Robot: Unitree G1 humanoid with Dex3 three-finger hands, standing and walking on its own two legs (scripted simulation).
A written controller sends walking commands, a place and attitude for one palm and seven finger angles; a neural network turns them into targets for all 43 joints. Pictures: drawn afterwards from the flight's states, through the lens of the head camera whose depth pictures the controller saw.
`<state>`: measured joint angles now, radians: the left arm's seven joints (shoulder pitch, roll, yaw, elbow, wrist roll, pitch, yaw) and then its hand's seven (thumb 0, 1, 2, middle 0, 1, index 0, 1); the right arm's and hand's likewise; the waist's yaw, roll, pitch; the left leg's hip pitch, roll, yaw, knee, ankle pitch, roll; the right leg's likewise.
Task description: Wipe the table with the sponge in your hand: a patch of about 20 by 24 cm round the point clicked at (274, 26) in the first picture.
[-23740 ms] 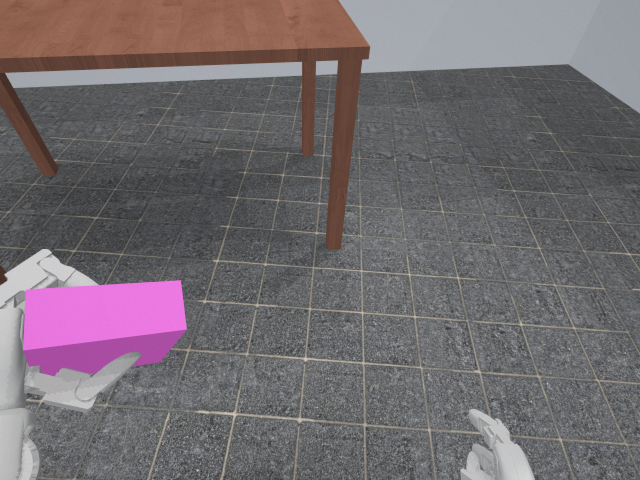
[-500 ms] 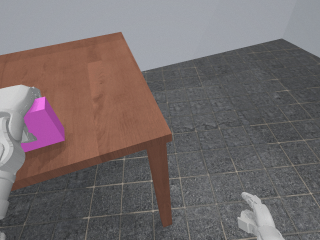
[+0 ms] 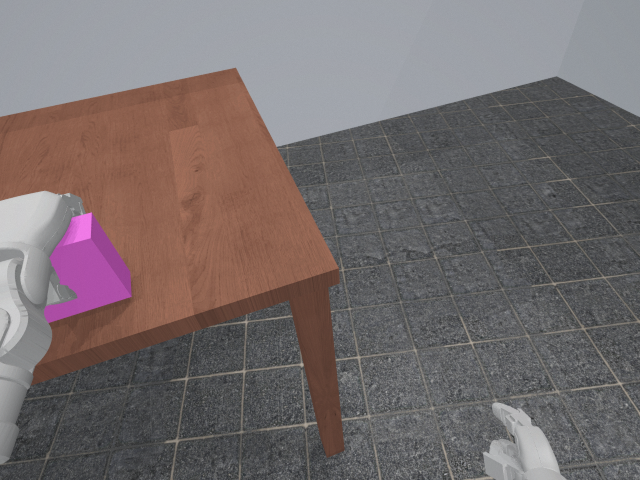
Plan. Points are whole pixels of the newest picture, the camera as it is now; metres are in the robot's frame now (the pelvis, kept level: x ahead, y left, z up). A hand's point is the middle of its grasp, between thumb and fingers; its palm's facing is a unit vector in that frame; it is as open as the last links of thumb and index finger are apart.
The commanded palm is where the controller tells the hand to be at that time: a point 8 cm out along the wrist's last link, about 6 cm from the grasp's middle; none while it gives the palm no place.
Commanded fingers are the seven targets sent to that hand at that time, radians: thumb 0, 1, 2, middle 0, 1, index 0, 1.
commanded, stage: lower the sponge onto the table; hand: left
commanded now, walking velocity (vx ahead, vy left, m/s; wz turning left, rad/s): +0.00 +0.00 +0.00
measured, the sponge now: (65, 282) +0.29 +0.37 +0.12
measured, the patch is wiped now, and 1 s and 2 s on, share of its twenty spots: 0.05 0.15 0.45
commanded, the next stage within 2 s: wipe forward along the first lane in 0.46 s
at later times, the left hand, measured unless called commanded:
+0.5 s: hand (61, 260) +0.30 +0.36 +0.15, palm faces -0.01 +0.02 -1.00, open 9.3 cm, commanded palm +0.27 +0.36 +0.21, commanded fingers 0.00 0.10 1.30 -1.20 -1.60 -1.20 -1.60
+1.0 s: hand (58, 244) +0.32 +0.38 +0.15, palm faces -0.07 +0.05 -1.00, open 9.3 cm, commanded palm +0.30 +0.38 +0.19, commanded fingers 0.00 0.10 1.30 -1.20 -1.60 -1.20 -1.60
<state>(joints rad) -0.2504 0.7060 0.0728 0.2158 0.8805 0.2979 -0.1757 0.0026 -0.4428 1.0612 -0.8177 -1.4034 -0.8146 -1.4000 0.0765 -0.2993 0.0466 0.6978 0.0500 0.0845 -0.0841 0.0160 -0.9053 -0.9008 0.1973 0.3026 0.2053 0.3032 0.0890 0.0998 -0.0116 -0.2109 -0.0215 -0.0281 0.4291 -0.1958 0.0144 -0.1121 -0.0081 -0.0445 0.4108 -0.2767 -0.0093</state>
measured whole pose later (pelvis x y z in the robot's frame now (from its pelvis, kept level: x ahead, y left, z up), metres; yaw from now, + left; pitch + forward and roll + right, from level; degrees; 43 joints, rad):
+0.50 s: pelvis +0.00 +0.00 +0.00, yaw +0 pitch -1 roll +0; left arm -0.24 0.69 0.08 0.27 0.90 0.25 -0.13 0.00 -0.44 1.06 -0.82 -1.40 -0.81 -1.40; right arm 0.08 -0.29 0.04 0.71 0.04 0.08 -0.08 0.02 -0.90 -0.90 0.20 0.30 0.21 0.30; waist 0.09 0.09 -0.02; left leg -0.21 -0.02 -0.03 0.42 -0.20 0.01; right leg -0.11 0.00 -0.04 0.41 -0.28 -0.01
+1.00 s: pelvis +0.01 +0.00 +0.00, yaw +0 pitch +1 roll +0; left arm -0.37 0.74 0.13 0.49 0.94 0.14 -0.14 0.01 -0.45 1.07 -0.82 -1.40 -0.82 -1.40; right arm 0.13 -0.31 0.01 0.72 0.05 0.10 -0.09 0.01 -0.91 -0.90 0.20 0.30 0.21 0.30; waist 0.06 0.08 -0.03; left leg -0.26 -0.01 -0.02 0.45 -0.21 0.01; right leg -0.17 0.00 -0.04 0.43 -0.29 -0.02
